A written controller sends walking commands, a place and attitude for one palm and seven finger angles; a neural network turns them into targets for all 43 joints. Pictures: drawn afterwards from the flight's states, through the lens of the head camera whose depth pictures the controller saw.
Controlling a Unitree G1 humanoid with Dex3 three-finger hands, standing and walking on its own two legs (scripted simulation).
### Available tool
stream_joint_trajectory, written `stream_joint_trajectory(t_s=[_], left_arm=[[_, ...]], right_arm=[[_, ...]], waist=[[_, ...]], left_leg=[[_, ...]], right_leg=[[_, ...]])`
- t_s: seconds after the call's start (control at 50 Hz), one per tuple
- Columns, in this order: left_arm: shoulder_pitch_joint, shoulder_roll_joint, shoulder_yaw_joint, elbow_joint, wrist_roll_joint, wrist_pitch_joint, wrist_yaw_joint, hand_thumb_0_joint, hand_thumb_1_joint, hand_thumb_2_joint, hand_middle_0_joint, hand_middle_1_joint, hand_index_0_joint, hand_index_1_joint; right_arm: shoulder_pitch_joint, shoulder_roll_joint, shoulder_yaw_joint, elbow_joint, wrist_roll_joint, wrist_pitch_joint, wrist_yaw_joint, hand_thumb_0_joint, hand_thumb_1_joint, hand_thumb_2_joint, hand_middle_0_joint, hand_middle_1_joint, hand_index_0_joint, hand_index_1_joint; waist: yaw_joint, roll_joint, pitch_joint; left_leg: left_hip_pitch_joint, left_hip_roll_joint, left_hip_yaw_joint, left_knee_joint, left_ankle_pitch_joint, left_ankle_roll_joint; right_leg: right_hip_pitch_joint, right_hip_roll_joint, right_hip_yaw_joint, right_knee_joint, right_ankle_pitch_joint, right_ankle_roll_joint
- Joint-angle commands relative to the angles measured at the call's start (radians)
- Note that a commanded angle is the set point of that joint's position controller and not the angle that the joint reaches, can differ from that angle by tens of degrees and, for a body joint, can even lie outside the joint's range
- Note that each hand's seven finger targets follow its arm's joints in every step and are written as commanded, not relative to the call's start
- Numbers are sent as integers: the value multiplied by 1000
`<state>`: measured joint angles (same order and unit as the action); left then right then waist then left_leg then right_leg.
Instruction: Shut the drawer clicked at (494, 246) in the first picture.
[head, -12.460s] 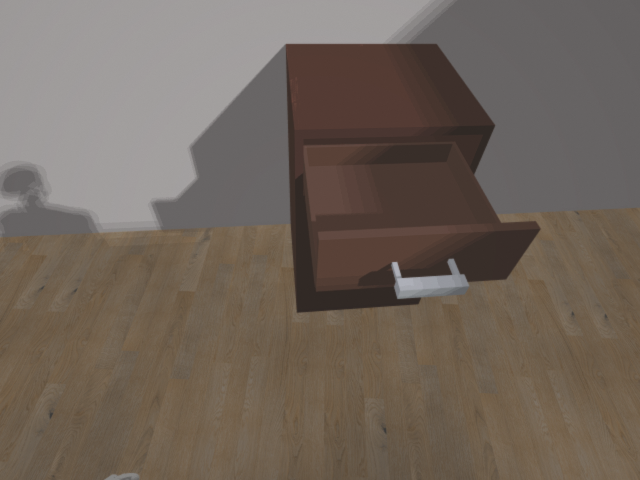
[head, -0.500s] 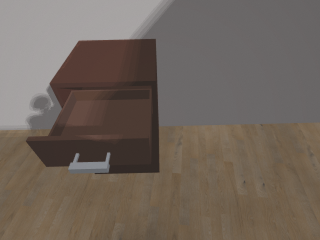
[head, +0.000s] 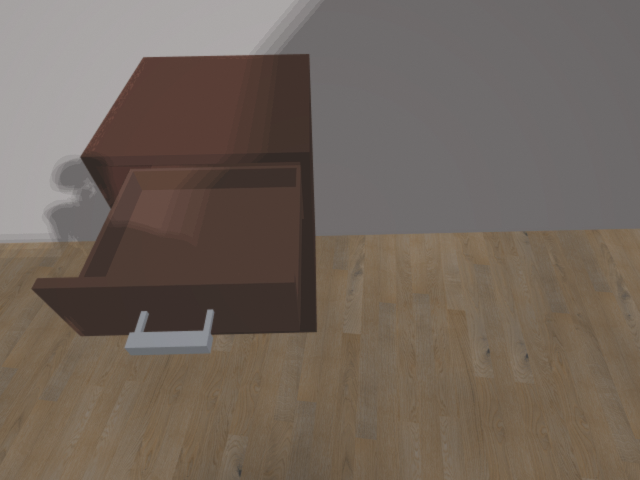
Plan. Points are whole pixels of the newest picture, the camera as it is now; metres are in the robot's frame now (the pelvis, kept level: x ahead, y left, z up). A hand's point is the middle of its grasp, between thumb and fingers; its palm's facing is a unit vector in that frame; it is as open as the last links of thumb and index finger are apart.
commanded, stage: look again from close up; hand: left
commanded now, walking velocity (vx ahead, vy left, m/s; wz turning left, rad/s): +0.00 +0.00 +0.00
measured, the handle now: (173, 329) +0.36 +0.27 -0.11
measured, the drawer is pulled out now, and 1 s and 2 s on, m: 0.30 0.30 0.30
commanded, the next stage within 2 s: shuffle to correct the standing spot in 0.18 s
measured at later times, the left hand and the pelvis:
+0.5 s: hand out of the picture +0.02 +0.17 -0.17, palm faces +0.12 -0.97 -0.20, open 7.4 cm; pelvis +0.03 +0.00 +0.00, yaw +4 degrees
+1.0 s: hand out of the picture +0.11 +0.19 -0.16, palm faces +0.05 -0.96 -0.27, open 7.2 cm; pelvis +0.08 +0.00 +0.00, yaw +3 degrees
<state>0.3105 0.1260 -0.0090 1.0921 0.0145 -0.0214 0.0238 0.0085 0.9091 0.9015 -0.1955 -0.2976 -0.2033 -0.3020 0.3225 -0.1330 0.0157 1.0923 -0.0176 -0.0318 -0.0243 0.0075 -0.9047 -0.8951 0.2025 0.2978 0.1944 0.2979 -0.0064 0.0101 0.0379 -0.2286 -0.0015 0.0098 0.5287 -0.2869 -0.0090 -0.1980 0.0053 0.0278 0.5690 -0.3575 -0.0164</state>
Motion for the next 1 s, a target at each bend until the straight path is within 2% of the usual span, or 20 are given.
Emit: stream_joint_trajectory(t_s=[0.0, 0.26, 0.3, 0.34, 0.38, 0.44, 0.48, 0.52, 0.54, 0.56, 0.58, 0.6, 0.64, 0.68, 0.78, 0.84, 0.88, 0.9, 0.94, 0.98], left_arm=[[66, 113, 31, -21, -2, -17, 13, 0, 900, 900, -200, -300, -200, -300], [40, 123, 30, -15, -2, -10, 15, 0, 900, 900, -200, -300, -200, -300], [43, 144, 40, -21, 2, -10, 12, 0, 900, 900, -200, -300, -200, -300], [64, 172, 54, -25, 6, -7, 8, 0, 900, 900, -200, -300, -200, -300], [97, 212, 72, -27, 5, -5, 9, 0, 900, 900, -200, -300, -200, -300], [142, 212, 87, -33, 16, -7, 15, 0, 900, 900, -200, -300, -200, -300], [97, 212, 86, -51, 17, -11, 14, 0, 900, 900, -200, -300, -200, -300], [14, 205, 82, -76, 12, -8, 7, 0, 900, 900, -200, -300, -200, -300], [-5, 178, 73, -86, 6, -5, 2, 0, 900, 900, -200, -300, -200, -300], [-5, 126, 67, -112, -2, -1, -7, 0, 900, 900, -200, -300, -200, -300], [-38, 116, 64, -139, 5, 0, -3, 0, 900, 900, -200, -300, -200, -300], [-43, 127, 65, -137, 12, 3, -2, 0, 900, 900, -200, -300, -200, -300], [-39, 109, 61, -117, 16, 8, -12, 0, 900, 900, -200, -300, -200, -300], [29, 84, 53, -93, 16, 16, -20, 0, 900, 900, -200, -300, -200, -300], [38, 32, 28, -84, 9, 12, -4, 0, 900, 900, -200, -300, -200, -300], [95, 52, 30, -60, 7, -6, 10, 0, 900, 900, -200, -300, -200, -300], [76, 147, 36, -55, 7, -23, 17, 0, 900, 900, -200, -300, -200, -300], [47, 182, 39, -62, 3, -19, 15, 0, 900, 900, -200, -300, -200, -300], [3, 174, 44, -70, 2, -14, 21, 0, 900, 900, -200, -300, -200, -300], [-3, 162, 44, -71, -1, -9, 25, 0, 900, 900, -200, -300, -200, -300]], right_arm=[[55, -97, -20, -20, 6, -13, -13, 0, -900, -900, 200, 300, 200, 300], [-5, -111, -23, -5, 6, 2, -15, 0, -900, -900, 200, 300, 200, 300], [-4, -119, -25, -11, 4, 6, -10, 0, -900, -900, 200, 300, 200, 300], [-27, -120, -27, -32, 1, 10, -4, 0, -900, -900, 200, 300, 200, 300], [-64, -114, -32, -59, -2, 17, 1, 0, -900, -900, 200, 300, 200, 300], [-129, -121, -37, -104, -2, 16, 6, 0, -900, -900, 200, 300, 200, 300], [-103, -109, -37, -107, 4, 11, 14, 0, -900, -900, 200, 300, 200, 300], [51, -93, -36, -53, 3, 1, 15, 0, -900, -900, 200, 300, 200, 300], [156, -132, -42, -21, -5, -6, 9, 0, -900, -900, 200, 300, 200, 300], [219, -231, -65, -17, -20, -8, 2, 0, -900, -900, 200, 300, 200, 300], [245, -251, -69, -24, -14, 6, -1, 0, -900, -900, 200, 300, 200, 300], [172, -222, -60, -48, -11, 13, 5, 0, -900, -900, 200, 300, 200, 300], [41, -166, -49, -90, -9, 6, 7, 0, -900, -900, 200, 300, 200, 300], [-14, -156, -42, -105, -9, -3, 7, 0, -900, -900, 200, 300, 200, 300], [11, -152, -39, -88, -11, -10, 0, 0, -900, -900, 200, 300, 200, 300], [3, -127, -34, -72, 1, -5, -3, 0, -900, -900, 200, 300, 200, 300], [50, -78, -30, -67, 15, 5, 0, 0, -900, -900, 200, 300, 200, 300], [86, -58, -32, -57, 15, 14, 2, 0, -900, -900, 200, 300, 200, 300], [88, -42, -33, -29, 12, 35, -2, 0, -900, -900, 200, 300, 200, 300], [92, -51, -36, -26, 13, 35, -5, 0, -900, -900, 200, 300, 200, 300]], waist=[[8, 3, -19], [7, -5, 15], [15, -20, 13], [31, -84, 31], [53, -177, 59], [82, -154, 97], [49, -135, 77], [-31, -123, 28], [-68, -20, -10], [-79, 256, -29], [-86, 264, -9], [-60, 173, 43], [-9, 140, 105], [33, 109, 98], [28, 30, 11], [56, -34, -43], [8, -177, -63], [-15, -153, -57], [-24, -218, -45], [-14, -188, -54]], left_leg=[[49, 86, -51, -59, 333, 47], [86, 88, -46, -92, 318, 34], [49, 67, -33, -69, 199, 35], [-48, 29, 3, -5, 86, 28], [-180, -1, 50, 121, -92, 12], [-335, 34, 21, 268, -249, 15], [-236, 39, 25, 155, -195, 18], [75, -14, 86, -65, 8, 28], [226, 26, 19, -115, 88, 60], [295, 270, -309, -216, 110, 174], [242, 359, -422, -308, 81, 264], [137, 358, -387, -325, -86, 288], [-45, 310, -333, -373, -217, 258], [-107, 245, -200, -378, -99, 220], [-35, 239, -88, -267, 287, 218], [-33, 185, -34, -123, 342, 135], [-72, 55, 34, -47, -2, 30], [-37, 27, 37, -48, -78, 14], [10, 41, 45, -15, -31, 5], [17, 51, 37, -51, 35, 4]], right_leg=[[1, -85, 58, -85, 356, -37], [5, -87, 62, -135, 388, -30], [31, -101, 71, -136, 306, -42], [81, -148, 124, -174, 248, -67], [140, -265, 238, -235, 271, -130], [210, -367, 300, -240, 473, -225], [170, -338, 209, -187, 552, -200], [-4, -231, 65, -62, 475, -127], [-119, -142, -2, 113, 331, -86], [-324, -1, -135, 364, -125, -21], [-407, 10, -94, 548, -297, -28], [-408, -44, -57, 618, -270, -50], [-381, -90, -37, 634, -150, -50], [-294, -97, -68, 561, -52, -34], [-145, -66, -92, 211, -26, 0], [26, -70, -64, -98, 229, 15], [52, -260, 194, -170, 524, -65], [5, -323, 203, -177, 559, -118], [-28, -281, 164, -164, 644, -123], [5, -257, 124, -133, 712, -114]])
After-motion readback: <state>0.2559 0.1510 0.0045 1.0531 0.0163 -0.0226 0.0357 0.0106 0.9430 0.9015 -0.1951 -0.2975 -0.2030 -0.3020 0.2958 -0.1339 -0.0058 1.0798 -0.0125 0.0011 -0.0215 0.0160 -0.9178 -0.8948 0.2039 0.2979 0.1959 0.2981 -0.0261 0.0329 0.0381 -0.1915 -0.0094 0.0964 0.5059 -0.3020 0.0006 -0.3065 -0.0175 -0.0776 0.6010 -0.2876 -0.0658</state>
